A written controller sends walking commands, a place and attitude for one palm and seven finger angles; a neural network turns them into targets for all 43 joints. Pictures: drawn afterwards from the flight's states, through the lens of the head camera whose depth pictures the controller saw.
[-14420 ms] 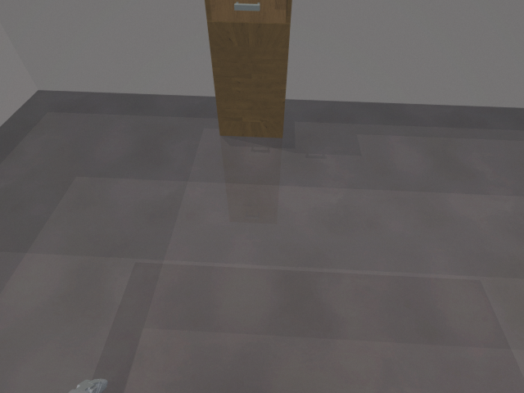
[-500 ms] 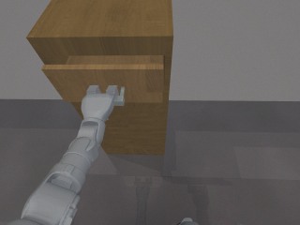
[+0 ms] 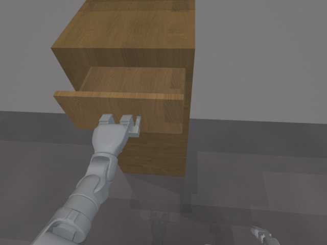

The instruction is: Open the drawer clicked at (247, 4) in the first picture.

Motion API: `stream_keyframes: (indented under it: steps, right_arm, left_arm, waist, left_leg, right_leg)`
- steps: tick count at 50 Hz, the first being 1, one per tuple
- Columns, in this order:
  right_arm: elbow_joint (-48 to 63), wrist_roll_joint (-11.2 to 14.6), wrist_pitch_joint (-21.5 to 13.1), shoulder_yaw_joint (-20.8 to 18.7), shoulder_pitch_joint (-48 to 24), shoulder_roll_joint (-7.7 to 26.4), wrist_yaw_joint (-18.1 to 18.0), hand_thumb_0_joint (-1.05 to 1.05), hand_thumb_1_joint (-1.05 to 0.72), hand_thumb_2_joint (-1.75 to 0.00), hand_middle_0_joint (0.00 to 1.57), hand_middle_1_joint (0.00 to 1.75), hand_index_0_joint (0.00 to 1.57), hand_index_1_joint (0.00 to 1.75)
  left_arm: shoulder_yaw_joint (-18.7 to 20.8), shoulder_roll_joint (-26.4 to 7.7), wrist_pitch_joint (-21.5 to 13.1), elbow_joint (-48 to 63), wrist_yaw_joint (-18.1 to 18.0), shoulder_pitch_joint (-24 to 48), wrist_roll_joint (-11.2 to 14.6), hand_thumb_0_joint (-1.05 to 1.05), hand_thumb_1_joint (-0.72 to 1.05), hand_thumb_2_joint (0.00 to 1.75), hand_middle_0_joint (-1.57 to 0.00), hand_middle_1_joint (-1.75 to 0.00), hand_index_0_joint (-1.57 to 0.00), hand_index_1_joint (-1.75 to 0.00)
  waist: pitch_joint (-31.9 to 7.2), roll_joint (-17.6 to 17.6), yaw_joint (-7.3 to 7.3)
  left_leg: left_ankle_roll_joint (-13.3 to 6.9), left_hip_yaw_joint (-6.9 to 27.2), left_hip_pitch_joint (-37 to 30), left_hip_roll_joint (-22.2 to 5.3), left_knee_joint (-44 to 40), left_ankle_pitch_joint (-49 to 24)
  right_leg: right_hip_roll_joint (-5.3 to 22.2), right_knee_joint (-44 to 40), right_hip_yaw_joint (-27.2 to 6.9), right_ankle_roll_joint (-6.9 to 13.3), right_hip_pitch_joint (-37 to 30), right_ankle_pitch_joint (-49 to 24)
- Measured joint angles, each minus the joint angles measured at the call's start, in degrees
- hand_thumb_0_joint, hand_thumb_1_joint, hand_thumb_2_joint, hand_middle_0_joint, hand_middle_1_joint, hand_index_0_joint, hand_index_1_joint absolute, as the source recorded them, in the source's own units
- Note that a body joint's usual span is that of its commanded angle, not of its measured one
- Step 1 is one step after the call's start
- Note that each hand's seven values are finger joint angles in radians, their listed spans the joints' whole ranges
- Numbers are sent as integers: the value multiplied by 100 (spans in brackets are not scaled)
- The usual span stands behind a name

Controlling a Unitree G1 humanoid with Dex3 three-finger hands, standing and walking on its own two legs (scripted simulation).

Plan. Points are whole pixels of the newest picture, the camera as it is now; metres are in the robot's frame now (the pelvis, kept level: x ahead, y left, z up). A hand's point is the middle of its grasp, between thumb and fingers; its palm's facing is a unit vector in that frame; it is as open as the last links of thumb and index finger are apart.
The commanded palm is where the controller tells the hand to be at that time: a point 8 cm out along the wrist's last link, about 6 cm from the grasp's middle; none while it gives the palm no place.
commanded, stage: pull the drawer open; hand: left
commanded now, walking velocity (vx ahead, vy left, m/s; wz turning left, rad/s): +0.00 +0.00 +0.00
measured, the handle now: (120, 124) +0.43 +0.15 +0.02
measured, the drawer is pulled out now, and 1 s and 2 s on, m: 0.12 0.25 0.30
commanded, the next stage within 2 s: open the thumb to release the handle in 1.70 s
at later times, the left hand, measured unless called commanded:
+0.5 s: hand (113, 166) +0.31 +0.16 -0.01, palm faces +0.00 -0.06 -1.00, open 5.7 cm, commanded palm +0.27 +0.16 +0.05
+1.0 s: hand (107, 192) +0.24 +0.16 -0.01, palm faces +0.03 -0.09 -1.00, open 5.7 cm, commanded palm +0.21 +0.16 +0.05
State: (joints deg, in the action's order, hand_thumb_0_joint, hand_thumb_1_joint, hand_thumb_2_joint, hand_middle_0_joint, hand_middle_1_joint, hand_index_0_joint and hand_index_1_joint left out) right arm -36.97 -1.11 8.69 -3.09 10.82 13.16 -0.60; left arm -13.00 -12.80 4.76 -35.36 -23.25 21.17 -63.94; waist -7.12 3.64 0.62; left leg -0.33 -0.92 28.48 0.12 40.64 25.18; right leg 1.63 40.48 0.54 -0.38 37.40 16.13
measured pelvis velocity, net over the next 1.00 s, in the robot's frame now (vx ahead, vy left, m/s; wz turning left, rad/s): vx -0.01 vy -0.01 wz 0.00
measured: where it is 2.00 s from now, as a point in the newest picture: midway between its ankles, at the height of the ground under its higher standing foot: outside the picture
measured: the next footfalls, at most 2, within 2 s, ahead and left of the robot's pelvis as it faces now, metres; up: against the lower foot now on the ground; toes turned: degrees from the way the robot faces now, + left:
none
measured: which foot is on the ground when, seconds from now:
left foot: down 0.00-1.00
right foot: down 0.00-1.00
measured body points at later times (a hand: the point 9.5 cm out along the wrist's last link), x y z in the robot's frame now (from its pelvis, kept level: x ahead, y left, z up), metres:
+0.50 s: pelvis -0.01 -0.01 +0.00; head +0.03 -0.04 +0.45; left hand +0.31 +0.16 +0.05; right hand +0.16 -0.24 -0.13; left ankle -0.06 +0.12 -0.71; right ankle +0.03 -0.13 -0.71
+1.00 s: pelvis -0.01 -0.01 +0.00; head +0.02 -0.05 +0.44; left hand +0.24 +0.16 +0.05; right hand +0.20 -0.23 -0.11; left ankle -0.06 +0.12 -0.71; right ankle +0.03 -0.13 -0.71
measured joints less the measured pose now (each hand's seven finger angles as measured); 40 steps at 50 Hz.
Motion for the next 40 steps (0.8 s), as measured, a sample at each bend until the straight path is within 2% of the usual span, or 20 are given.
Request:
stream_keyframes:
  steps: [17, 28, 40]
  right_arm:
    - [58, 14, -149, 8, -102, 24, -20, 1, -91, -90, 20, 30, 20, 30]
    - [105, -16, -205, 50, -219, 9, 22, 1, -91, -90, 20, 30, 20, 30]
    - [255, -71, -297, 111, -358, -51, 108, 1, -91, -90, 20, 30, 20, 30]
  left_arm:
    - [-50, -32, 63, 798, 20, -836, 12, 2, 71, 81, -29, -135, -39, -133]
    - [-129, -17, 88, 1414, 23, -1450, -35, 3, 71, 82, -28, -135, -40, -133]
    - [-69, -54, -23, 2339, 11, -2460, -59, 4, 71, 81, -28, -135, -41, -133]
  waist:
    - [77, -8, 75]
    - [107, -15, 188]
    - [120, -11, 252]
  left_leg:
    - [28, -48, -195, 2, -38, -49]
    - [47, -30, -276, 6, 9, -25]
    - [74, -41, -381, -19, 56, 32]
  right_leg:
    - [-7, 31, -50, 26, -144, -28]
    - [-1, 117, -35, 46, -213, 22]
    - [-27, 211, -44, 69, -285, 95]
